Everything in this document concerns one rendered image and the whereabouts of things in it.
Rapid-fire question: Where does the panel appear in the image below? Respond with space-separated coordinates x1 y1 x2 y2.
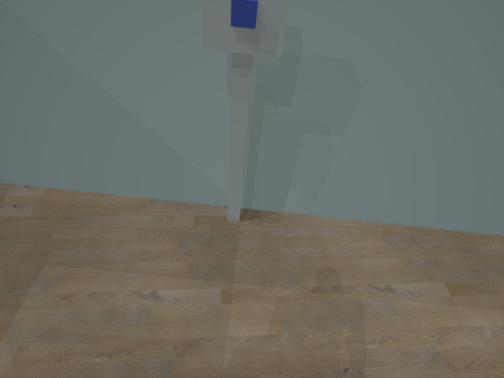
201 0 290 222

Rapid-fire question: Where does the button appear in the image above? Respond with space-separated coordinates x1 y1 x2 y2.
231 0 258 29

